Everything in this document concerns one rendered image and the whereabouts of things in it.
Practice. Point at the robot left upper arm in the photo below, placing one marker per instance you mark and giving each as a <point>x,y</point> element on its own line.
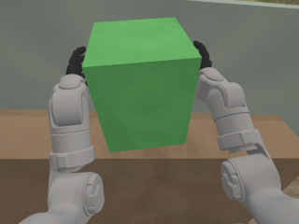
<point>73,199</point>

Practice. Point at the left robot forearm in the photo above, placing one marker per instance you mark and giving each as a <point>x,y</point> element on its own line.
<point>70,126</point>

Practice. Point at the robot left hand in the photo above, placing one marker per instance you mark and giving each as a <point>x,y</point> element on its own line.
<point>75,66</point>

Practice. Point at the robot right upper arm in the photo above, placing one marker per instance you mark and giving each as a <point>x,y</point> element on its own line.
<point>253,181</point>

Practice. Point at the robot right hand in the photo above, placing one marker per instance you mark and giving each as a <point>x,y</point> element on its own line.
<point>205,62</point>

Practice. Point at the carton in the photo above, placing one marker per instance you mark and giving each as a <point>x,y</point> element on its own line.
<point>142,77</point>

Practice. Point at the pedestal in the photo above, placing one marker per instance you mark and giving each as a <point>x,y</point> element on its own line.
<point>179,184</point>

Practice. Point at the right robot forearm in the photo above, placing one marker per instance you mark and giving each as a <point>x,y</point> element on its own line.
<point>226,101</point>

